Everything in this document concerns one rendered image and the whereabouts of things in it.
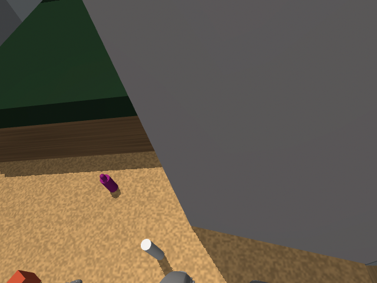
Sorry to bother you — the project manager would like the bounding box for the bed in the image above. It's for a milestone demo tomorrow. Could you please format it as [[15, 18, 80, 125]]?
[[0, 0, 154, 162]]

